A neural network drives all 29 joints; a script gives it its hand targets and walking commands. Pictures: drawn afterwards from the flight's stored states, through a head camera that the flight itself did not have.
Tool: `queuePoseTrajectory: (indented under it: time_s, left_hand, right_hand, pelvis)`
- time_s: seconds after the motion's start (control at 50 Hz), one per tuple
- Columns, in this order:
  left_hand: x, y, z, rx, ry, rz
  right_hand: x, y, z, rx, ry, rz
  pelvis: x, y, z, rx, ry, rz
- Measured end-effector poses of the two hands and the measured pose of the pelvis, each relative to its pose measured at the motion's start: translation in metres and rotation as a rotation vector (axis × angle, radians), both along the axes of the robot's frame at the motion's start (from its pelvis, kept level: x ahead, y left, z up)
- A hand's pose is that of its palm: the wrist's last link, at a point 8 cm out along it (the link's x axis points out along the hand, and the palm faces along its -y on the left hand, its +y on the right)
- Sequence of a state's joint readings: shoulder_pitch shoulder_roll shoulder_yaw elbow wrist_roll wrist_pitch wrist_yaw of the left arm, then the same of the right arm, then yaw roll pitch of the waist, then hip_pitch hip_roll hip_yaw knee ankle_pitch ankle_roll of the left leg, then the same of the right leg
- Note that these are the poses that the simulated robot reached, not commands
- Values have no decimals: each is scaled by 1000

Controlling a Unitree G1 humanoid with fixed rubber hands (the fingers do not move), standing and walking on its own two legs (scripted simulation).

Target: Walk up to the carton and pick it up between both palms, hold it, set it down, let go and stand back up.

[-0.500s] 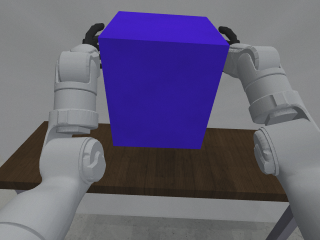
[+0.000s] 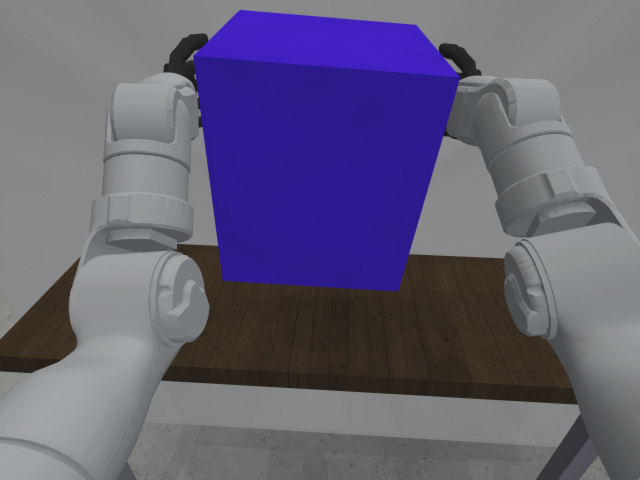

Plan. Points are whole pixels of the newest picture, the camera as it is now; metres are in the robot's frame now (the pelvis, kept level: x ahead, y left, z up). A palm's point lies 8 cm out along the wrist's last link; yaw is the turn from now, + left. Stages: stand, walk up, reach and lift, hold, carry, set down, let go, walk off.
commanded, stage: hold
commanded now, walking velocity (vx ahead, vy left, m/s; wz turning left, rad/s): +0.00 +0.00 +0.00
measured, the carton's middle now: (319, 152) +0.37 -0.01 +0.30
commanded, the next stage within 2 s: none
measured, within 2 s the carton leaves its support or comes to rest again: neither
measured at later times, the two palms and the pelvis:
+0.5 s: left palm (180, 108) +0.37 +0.15 +0.35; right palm (458, 105) +0.36 -0.16 +0.36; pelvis +0.00 +0.01 +0.00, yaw +0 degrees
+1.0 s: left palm (176, 99) +0.37 +0.15 +0.36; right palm (456, 108) +0.36 -0.16 +0.36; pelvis +0.00 +0.00 +0.00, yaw +0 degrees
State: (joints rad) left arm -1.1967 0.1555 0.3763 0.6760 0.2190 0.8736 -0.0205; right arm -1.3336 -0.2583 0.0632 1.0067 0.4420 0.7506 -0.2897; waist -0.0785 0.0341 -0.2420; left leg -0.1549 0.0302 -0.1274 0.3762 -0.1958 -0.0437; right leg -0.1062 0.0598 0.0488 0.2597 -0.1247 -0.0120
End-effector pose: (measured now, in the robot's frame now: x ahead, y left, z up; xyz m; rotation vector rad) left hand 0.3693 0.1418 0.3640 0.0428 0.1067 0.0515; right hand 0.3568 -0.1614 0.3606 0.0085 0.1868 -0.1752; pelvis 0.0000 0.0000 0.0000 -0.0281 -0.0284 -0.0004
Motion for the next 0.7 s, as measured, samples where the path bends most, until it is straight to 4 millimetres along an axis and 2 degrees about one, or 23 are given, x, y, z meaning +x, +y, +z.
queuePoseTrajectory:
  time_s: [0.26, 0.46, 0.7]
  left_hand:
    - [0, 12, -10, 12, 10, 6]
    - [2, 6, -9, 7, -16, -4]
    - [-4, -1, -9, 6, 4, 1]
  right_hand:
    - [2, 12, -9, 4, 11, 9]
    - [1, 6, 0, -3, -16, -7]
    - [-3, -1, -6, 16, 3, -3]
  pelvis:
    - [2, 5, 0, -3, -10, 8]
    - [3, 7, 0, -6, -6, -1]
    - [2, 5, 0, -1, -19, -5]
